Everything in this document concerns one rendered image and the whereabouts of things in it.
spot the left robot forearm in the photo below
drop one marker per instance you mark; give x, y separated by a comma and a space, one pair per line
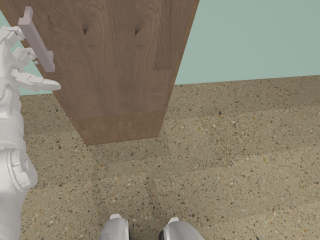
11, 120

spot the robot left upper arm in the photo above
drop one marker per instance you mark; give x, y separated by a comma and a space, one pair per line
17, 176

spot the robot right shin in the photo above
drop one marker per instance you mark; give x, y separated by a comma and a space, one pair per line
173, 220

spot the cupboard door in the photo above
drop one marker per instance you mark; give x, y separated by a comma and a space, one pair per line
111, 57

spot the handle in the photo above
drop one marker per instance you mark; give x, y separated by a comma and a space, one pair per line
31, 34

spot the left robot hand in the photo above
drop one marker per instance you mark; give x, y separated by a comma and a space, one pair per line
19, 59

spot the robot right thigh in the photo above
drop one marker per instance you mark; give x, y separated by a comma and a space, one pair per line
180, 230

